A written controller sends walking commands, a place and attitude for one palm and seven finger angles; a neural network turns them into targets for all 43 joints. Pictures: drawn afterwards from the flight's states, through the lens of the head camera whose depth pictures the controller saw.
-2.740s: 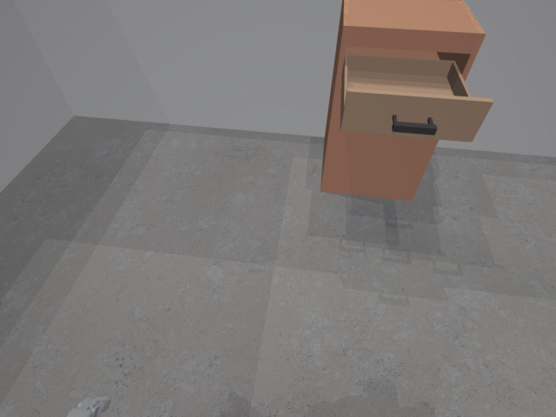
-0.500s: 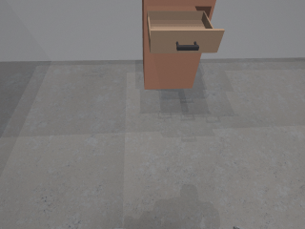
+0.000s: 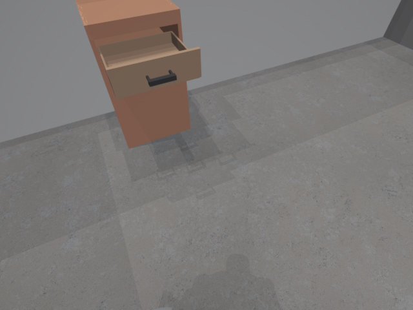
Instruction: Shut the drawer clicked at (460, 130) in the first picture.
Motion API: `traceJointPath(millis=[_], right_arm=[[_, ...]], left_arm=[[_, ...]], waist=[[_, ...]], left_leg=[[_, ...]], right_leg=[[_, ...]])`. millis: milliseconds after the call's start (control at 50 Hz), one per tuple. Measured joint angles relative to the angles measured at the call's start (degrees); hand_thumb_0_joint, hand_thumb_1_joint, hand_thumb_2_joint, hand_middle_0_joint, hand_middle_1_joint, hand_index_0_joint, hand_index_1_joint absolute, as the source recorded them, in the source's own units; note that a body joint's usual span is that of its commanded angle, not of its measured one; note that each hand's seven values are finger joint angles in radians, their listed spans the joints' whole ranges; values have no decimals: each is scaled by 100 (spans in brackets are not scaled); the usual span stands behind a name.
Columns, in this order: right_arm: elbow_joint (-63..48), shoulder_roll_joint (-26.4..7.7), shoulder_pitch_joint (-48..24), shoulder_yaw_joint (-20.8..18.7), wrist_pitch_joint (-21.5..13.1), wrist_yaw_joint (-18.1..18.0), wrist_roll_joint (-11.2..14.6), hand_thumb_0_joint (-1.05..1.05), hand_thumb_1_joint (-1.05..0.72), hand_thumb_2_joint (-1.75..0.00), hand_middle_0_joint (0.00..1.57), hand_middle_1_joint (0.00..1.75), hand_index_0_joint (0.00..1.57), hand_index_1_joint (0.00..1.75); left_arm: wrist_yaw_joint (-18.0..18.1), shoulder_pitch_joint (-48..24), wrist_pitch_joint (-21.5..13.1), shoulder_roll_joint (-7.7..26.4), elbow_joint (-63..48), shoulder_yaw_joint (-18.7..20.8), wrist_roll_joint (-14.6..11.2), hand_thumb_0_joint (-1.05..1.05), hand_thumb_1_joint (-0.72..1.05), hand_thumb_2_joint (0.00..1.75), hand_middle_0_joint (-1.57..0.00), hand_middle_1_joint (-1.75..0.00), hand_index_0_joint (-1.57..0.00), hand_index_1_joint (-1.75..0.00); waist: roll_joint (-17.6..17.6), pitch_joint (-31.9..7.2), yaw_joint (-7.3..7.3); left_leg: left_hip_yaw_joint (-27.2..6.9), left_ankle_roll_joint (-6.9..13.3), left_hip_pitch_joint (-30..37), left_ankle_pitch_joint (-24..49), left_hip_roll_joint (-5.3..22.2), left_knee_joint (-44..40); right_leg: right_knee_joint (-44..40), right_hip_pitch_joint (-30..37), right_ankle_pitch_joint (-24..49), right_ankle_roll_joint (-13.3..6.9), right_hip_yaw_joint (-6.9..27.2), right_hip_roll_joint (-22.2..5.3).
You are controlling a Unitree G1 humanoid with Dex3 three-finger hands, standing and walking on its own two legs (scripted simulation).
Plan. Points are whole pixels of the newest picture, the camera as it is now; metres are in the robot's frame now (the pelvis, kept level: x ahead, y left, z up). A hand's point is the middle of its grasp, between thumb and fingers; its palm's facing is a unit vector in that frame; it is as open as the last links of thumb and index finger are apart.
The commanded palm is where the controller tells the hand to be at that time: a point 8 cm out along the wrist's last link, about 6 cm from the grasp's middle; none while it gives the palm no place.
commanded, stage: walk to a spot facing it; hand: left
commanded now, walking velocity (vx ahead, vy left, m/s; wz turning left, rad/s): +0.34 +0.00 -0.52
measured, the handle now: (160, 77) +1.01 +0.27 -0.10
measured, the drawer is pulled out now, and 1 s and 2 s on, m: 0.30 0.30 0.30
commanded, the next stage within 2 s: turn to face it in 1.46 s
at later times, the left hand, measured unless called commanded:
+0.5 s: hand (122, 256) +0.27 +0.24 -0.16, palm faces -0.21 -0.96 -0.17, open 7.4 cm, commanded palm none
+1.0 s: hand (207, 177) +0.53 +0.04 -0.17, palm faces -0.46 -0.87 -0.16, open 7.3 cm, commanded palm none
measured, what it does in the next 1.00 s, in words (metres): walks ahead, turning right: left foot, then right foot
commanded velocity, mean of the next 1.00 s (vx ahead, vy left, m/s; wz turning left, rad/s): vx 0.35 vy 0.00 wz -0.38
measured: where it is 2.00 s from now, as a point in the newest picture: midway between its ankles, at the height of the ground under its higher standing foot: (253, 234)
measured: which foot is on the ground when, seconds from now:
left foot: up 0.00-0.26, down 0.28-0.86, up 0.88-1.00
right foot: down 0.00-0.28, up 0.30-0.84, down 0.86-1.00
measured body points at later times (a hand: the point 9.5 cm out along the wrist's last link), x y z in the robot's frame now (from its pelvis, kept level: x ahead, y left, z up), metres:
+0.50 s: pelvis +0.17 +0.06 +0.01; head +0.18 +0.09 +0.46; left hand +0.28 +0.29 -0.15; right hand +0.13 -0.17 -0.12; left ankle +0.19 +0.13 -0.73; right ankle +0.12 -0.08 -0.62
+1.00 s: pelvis +0.35 -0.06 -0.01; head +0.37 -0.07 +0.44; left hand +0.55 +0.08 -0.15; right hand +0.20 -0.22 -0.16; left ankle +0.34 +0.10 -0.63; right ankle +0.38 -0.15 -0.73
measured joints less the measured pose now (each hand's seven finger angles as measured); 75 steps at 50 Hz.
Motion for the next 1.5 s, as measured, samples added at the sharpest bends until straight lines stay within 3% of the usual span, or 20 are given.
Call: traceJointPath(millis=[140, 260, 320, 380, 460, 560, 660, 740, 820, 860, 880, 940, 980, 1040, 1120, 1280, 1340, 1400, 1440, 1500], right_arm=[[-310, 103, -256, -31, -201, 84, 12, 1, -91, -90, 20, 30, 20, 30], [-492, 307, -437, 49, -393, 81, 59, 1, -91, -90, 20, 30, 20, 30], [-562, 417, -482, 148, -595, -13, 4, 1, -91, -90, 20, 30, 20, 30], [-431, 628, -336, 236, -628, -100, -1, 0, -91, -90, 21, 30, 20, 30], [-90, 824, 55, 239, -682, -204, 41, 0, -92, -90, 21, 30, 21, 30], [280, 865, 533, 216, -728, -213, 80, 0, -93, -90, 21, 30, 20, 30], [555, 926, 930, 237, -732, -203, 68, 0, -92, -90, 21, 30, 20, 30], [718, 957, 1178, 252, -694, -182, 22, 0, -91, -90, 20, 30, 20, 30], [868, 953, 1362, 233, -620, -166, -4, 0, -91, -90, 21, 30, 20, 30], [951, 999, 1491, 233, -560, -136, 29, 0, -91, -90, 21, 30, 20, 30], [977, 1029, 1510, 236, -511, -113, 71, 1, -91, -90, 21, 30, 20, 30], [945, 974, 1056, 173, -358, -115, 108, 1, -91, -90, 21, 30, 20, 30], [788, 908, 683, 124, -340, -120, 67, 1, -91, -90, 21, 30, 20, 30], [466, 831, 201, 80, -371, -122, 10, 1, -91, -90, 20, 30, 20, 30], [161, 706, -294, 12, -371, -101, -21, 1, -93, -90, 20, 30, 20, 30], [-46, 530, -841, 31, -400, 60, 4, 1, -93, -90, 20, 30, 20, 30], [-115, 534, -926, 85, -531, 42, -8, 0, -92, -90, 20, 30, 20, 30], [-174, 645, -949, 165, -657, -29, -37, 0, -92, -90, 20, 30, 20, 30], [-156, 748, -821, 209, -680, -83, -25, 0, -91, -90, 20, 30, 20, 30], [-54, 838, -566, 106, -719, -231, 70, -1, -94, -90, 21, 30, 21, 30]], left_arm=[[15, 484, -106, -97, 397, -88, 24, 0, 90, 90, -20, -30, -20, -30], [29, 658, -53, -23, 623, -7, 46, 0, 90, 90, -21, -30, -20, -30], [17, 611, 64, 61, 748, 107, 6, 1, 90, 90, -21, -30, -20, -30], [-31, 417, 128, 181, 833, 198, 40, 1, 91, 90, -20, -30, -20, -30], [-75, 146, 121, 234, 655, 258, 77, 1, 91, 90, -20, -30, -19, -30], [-82, -148, 159, 136, 475, 258, 104, 0, 91, 90, -20, -30, -19, -30], [-114, -504, 215, -8, 476, 184, 109, 0, 91, 90, -20, -30, -19, -30], [-137, -843, 213, -148, 489, 100, 85, 0, 91, 90, -20, -30, -19, -30], [-135, -1142, 101, -286, 422, 23, 68, 1, 91, 90, -20, -30, -19, -30], [-134, -1165, -75, -279, 362, -12, 81, 0, 91, 90, -20, -30, -19, -30], [-105, -1146, -187, -261, 334, -5, 76, 0, 91, 90, -20, -30, -19, -30], [-4, -1012, -292, -271, 371, -3, -23, 0, 91, 90, -20, -30, -20, -30], [63, -813, -272, -272, 505, -8, -35, 0, 91, 90, -20, -30, -20, -30], [192, -507, -308, -202, 642, 124, -48, -2, 94, 90, -20, -30, -20, -30], [183, -144, -308, -103, 830, 106, 8, -2, 94, 90, -20, -30, -20, -30], [127, 540, -303, -136, 1096, 12, 35, 0, 92, 90, -20, -30, -20, -30], [110, 808, -240, -186, 1213, 14, 8, 0, 91, 90, -20, -30, -20, -30], [77, 832, -82, -213, 1361, 25, 2, 0, 91, 90, -20, -30, -19, -30], [39, 761, -10, -210, 1382, 63, 30, 0, 91, 90, -20, -30, -19, -30], [6, 584, 53, -200, 1238, 135, 57, 1, 91, 90, -20, -30, -19, -30]], waist=[[-212, 0, -40], [-415, 49, 119], [-527, 91, 87], [-611, 48, 45], [-633, -52, 81], [-598, -60, 19], [-552, 109, -167], [-490, 290, -364], [-344, 442, -504], [-370, 426, -477], [-436, 384, -399], [-364, 458, -337], [-317, 389, -336], [-244, 187, -309], [-181, -46, -189], [-293, -99, 234], [-364, -40, 316], [-492, 103, 306], [-522, 136, 257], [-539, 152, 224]], left_leg=[[-46, -129, -558, 1072, -69, -705], [-13, -27, 41, 1102, -280, -2223], [171, 340, 231, 1221, -308, -2187], [441, 492, 634, 982, -273, -2391], [773, 498, 1311, 1139, -305, -3234], [1144, 508, 1962, 1098, -407, -3889], [1416, 429, 2499, 851, -436, -4128], [1601, 275, 2880, 539, -372, -4129], [1760, 32, 3145, 44, -142, -3782], [1742, -25, 2974, -294, 93, -2832], [1542, 6, 2613, -354, 167, -1832], [431, 111, 1276, -142, 107, 895], [136, 132, 568, 316, 138, 1399], [-23, 94, -194, 740, 262, 994], [4, 19, -628, 1105, 317, -27], [140, 63, -75, 1233, 38, -2007], [302, 214, 516, 1454, -130, -2771], [585, 465, 685, 1228, -192, -2511], [736, 479, 946, 1098, -204, -2700], [960, 444, 1347, 1153, -214, -3159]], right_leg=[[-867, 627, 229, 81, 471, 64], [-623, 905, -262, 269, 828, 42], [1303, 250, -919, 68, 875, 82], [3337, -701, -421, -51, 523, 41], [3936, -1599, 490, 49, 207, -197], [3569, -2281, 1071, 212, 142, -475], [2535, -2450, 1281, 230, -72, -657], [1485, -2245, 1182, 102, -315, -612], [734, -1797, 756, -176, -573, -357], [265, -1286, 789, -365, -702, -227], [324, -1271, 1057, -444, -694, -233], [649, -1119, 652, -451, -680, -59], [334, -821, 609, -400, -652, 65], [-226, -428, 736, -385, -611, 204], [-711, 0, 740, -356, -530, 274], [-919, 728, 291, -83, -379, 165], [-373, 743, -187, 57, -253, 35], [1836, -70, -770, -13, -31, -111], [2996, -678, -555, -3, -19, -207], [3578, -1398, -38, 120, -40, -410]])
